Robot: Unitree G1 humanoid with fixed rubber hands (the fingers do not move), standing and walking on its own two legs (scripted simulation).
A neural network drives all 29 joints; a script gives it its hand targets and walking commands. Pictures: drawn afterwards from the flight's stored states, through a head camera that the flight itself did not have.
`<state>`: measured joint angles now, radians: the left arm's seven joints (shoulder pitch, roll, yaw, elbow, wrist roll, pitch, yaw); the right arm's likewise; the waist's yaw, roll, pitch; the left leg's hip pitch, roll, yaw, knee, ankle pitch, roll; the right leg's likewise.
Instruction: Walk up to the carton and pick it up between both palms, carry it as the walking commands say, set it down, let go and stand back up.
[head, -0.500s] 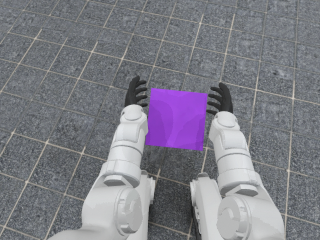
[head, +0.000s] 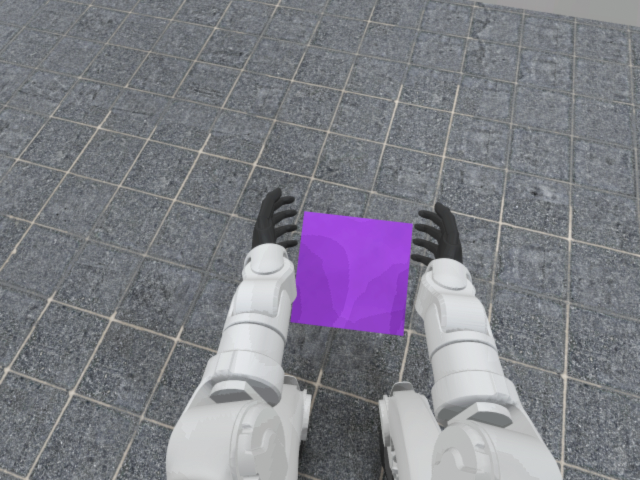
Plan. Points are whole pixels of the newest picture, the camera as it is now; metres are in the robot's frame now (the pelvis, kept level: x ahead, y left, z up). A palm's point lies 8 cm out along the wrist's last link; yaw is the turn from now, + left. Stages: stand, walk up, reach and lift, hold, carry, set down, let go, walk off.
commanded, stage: reach and lift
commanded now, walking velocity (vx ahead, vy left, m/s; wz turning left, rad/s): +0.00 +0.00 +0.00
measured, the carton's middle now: (348, 275) +0.41 +0.00 -0.15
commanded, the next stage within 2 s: none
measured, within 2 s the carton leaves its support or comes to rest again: neither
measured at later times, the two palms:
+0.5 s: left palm (256, 239) +0.39 +0.11 +0.04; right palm (464, 254) +0.37 -0.12 +0.04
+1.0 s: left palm (239, 217) +0.38 +0.11 +0.12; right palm (495, 229) +0.37 -0.12 +0.11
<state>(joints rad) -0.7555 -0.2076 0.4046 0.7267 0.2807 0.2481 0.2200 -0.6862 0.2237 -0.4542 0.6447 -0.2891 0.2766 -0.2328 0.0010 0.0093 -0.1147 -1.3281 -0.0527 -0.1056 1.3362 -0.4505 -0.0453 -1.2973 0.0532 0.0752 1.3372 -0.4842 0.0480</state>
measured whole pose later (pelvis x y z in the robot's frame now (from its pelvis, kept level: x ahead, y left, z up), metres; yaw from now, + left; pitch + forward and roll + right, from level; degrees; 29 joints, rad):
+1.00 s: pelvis +0.02 +0.01 +0.12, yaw -1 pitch +6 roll +0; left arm -0.54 -0.25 0.36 0.62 0.32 0.34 0.16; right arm -0.52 0.24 -0.41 0.58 -0.32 0.36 -0.16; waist -0.01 0.00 0.02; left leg -0.57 -0.03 -0.09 0.71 -0.25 -0.02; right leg -0.54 0.02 0.11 0.70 -0.27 0.04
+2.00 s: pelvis +0.04 +0.00 +0.14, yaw +0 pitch -9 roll +0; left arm -0.52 -0.24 0.33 0.55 0.35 0.69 0.14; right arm -0.51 0.24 -0.35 0.55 -0.35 0.70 -0.14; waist 0.00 -0.02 0.03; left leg -0.11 -0.01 -0.09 0.48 -0.22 -0.03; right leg -0.10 0.02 0.10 0.49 -0.24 0.02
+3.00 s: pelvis +0.04 -0.01 +0.14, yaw +0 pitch -9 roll +0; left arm -0.45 -0.22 0.25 0.49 0.32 0.75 0.12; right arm -0.45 0.22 -0.27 0.49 -0.32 0.75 -0.14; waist 0.01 -0.01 0.01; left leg -0.12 -0.01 -0.11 0.48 -0.20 -0.03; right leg -0.10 0.02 0.09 0.48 -0.23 0.02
